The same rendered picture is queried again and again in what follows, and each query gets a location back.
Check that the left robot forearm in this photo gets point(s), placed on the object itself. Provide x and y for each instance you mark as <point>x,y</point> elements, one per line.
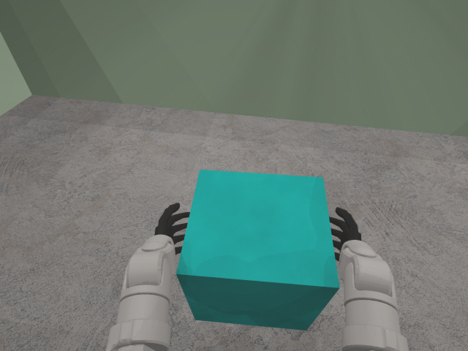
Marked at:
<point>145,296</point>

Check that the robot left hand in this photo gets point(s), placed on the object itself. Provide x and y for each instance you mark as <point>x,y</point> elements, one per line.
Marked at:
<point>165,225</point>

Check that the right robot forearm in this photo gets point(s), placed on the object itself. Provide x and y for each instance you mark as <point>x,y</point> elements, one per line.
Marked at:
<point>371,310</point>

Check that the robot right hand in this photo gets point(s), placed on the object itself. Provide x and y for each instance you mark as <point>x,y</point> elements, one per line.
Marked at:
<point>349,228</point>

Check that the carton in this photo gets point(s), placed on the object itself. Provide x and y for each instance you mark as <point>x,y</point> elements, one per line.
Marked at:
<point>258,250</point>

